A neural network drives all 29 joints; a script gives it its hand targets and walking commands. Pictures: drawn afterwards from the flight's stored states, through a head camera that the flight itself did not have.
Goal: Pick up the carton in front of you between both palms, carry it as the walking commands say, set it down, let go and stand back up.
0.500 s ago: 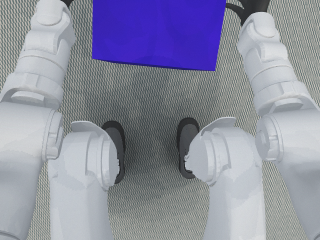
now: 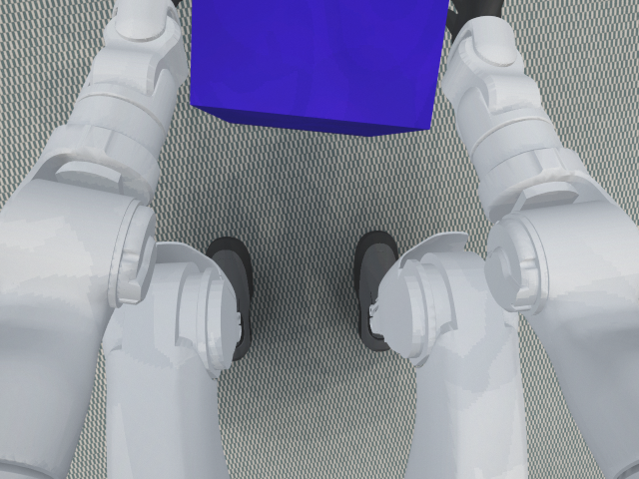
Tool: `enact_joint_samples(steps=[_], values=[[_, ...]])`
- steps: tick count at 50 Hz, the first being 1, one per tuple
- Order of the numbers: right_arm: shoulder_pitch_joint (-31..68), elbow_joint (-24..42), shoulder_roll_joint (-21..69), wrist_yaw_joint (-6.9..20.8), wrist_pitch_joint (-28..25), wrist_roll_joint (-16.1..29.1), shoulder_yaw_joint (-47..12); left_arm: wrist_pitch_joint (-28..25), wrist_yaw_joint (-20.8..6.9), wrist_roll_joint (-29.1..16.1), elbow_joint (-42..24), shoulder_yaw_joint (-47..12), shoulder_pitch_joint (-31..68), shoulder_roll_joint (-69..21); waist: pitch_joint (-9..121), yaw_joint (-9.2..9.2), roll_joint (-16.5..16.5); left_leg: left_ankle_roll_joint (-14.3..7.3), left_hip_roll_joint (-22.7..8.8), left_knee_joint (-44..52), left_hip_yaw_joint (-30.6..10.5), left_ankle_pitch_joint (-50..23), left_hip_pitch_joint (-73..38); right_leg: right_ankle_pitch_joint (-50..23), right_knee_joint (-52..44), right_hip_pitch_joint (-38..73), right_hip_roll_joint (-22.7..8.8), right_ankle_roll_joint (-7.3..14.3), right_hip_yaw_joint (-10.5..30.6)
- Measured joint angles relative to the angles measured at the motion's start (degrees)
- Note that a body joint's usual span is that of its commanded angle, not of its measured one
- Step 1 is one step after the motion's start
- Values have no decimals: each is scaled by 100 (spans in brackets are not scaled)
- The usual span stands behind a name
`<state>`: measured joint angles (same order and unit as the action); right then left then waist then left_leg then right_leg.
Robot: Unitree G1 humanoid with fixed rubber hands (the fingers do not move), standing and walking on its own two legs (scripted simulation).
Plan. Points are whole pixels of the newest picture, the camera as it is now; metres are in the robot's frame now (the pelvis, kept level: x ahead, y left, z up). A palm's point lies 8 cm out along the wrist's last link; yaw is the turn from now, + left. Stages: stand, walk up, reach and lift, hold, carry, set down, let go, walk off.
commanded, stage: reach and lift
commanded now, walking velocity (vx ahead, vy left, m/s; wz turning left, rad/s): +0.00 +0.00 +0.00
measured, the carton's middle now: (313, 34) +0.53 -0.01 -0.25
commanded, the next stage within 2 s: none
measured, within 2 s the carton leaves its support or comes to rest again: leaves its support in 0.16 s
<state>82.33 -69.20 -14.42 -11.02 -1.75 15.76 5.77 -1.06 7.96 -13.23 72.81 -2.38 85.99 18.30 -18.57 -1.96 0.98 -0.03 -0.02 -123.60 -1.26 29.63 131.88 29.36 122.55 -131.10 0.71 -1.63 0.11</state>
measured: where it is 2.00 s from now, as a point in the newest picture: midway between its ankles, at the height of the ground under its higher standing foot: (306, 315)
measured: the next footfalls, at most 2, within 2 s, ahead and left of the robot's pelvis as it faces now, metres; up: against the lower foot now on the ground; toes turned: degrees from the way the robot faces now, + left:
none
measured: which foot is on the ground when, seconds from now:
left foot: down 0.00-1.00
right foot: down 0.00-1.00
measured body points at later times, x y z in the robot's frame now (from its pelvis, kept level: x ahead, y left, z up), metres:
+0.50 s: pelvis +0.01 -0.01 +0.05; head +0.27 +0.02 +0.41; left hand +0.52 +0.16 -0.03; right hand +0.52 -0.14 -0.03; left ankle +0.12 +0.12 -0.34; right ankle +0.13 -0.13 -0.34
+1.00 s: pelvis +0.03 -0.01 +0.17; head +0.24 +0.01 +0.57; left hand +0.48 +0.16 +0.12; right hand +0.49 -0.14 +0.12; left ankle +0.12 +0.12 -0.34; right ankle +0.13 -0.13 -0.34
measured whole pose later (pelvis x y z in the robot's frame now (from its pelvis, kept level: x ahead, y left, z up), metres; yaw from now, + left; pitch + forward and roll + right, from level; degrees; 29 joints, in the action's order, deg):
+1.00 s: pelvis +0.03 -0.01 +0.17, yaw +3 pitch +38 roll +0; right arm 46.1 -34.6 3.5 -4.0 21.1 -9.1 25.0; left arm 21.2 2.8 9.8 36.4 21.3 46.9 -1.4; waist 13.3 -0.8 0.4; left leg 1.4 2.3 -92.1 -2.6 28.3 102.2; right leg 29.6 92.4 -101.4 3.1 -1.7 2.4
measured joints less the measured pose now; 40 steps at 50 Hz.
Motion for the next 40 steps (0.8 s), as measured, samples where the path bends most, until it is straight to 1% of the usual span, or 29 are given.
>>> enact_joint_samples(steps=[2, 5, 8, 11, 13, 15, 17, 19, 21, 25, 28, 33, 40], values=[[36, 30, 13, 70, 149, -135, 137, 120, -7, 121, 37, 118, 78, -34, -3, 4, -6, -2, 14, -61, -3, -11, 30, 0, 62, -20, -8, -3, -1], [36, 142, 3, 84, 377, -266, 233, 342, 5, 221, -94, 226, 55, -57, 0, 5, -8, -11, 22, -168, 6, -9, 71, 10, 172, -57, -3, -16, 13], [-65, 364, -31, 62, 583, -187, 136, 516, 82, 146, -416, 181, -163, -89, 61, 6, 2, -21, 17, -255, 25, 14, 91, 25, 263, -86, 30, -42, 46], [-409, 816, 23, 4, 787, -104, 114, 696, 148, 51, -851, 81, -517, -109, 243, -18, -1, -6, 55, -281, 18, 49, 59, 104, 303, -35, 102, -111, 95], [-800, 1235, 125, -34, 908, -156, 221, 874, 156, 103, -1205, 165, -786, -178, 453, -13, -6, 23, 96, -246, 5, 77, -13, 162, 286, 46, 150, -153, 133], [-1221, 1642, 251, -12, 1037, -299, 420, 1045, 155, 283, -1560, 400, -1112, -345, 737, 11, -12, 52, 140, -164, 6, 111, -121, 4, 200, 172, 175, -154, 167], [-1566, 1941, 435, 52, 1195, -558, 713, 1202, 108, 545, -1822, 716, -1431, -544, 1086, 43, -29, 78, 184, -28, -13, 143, -233, 239, 122, 294, 214, -162, 192], [-1815, 2154, 653, 129, 1377, -901, 1029, 1365, 26, 838, -2027, 1086, -1715, -737, 1452, 65, -26, 101, 205, 169, -32, 146, -350, 319, -51, 405, 224, -182, 200], [-1993, 2282, 868, 232, 1537, -1277, 1363, 1497, -57, 1147, -2160, 1445, -1949, -933, 1800, 78, -22, 122, 228, 401, -47, 126, -478, 301, -267, 530, 208, -156, 194], [-2132, 2320, 1212, 457, 1773, -2072, 2013, 1713, -253, 1764, -2244, 2083, -2212, -1237, 2328, 82, -44, 156, 263, 914, -90, 27, -733, 237, -763, 787, 164, -73, 159], [-2201, 2409, 1360, 578, 1894, -2451, 2278, 1822, -368, 2114, -2336, 2369, -2321, -1383, 2548, 63, -79, 172, 291, 1283, -129, -77, -912, 131, -1133, 970, 187, -80, 150], [-2361, 2693, 1458, 689, 2028, -2628, 2369, 1932, -475, 2437, -2637, 2620, -2488, -1593, 2740, 77, -81, 177, 288, 1785, -144, -196, -1206, -10, -1642, 1244, 252, -67, 181], [-2783, 3149, 1580, 705, 2195, -2564, 2168, 2109, -511, 2415, -3195, 2564, -2973, -1770, 2927, 103, -64, 157, 248, 2321, -116, -210, -1735, -53, -2169, 1739, 273, -51, 230]])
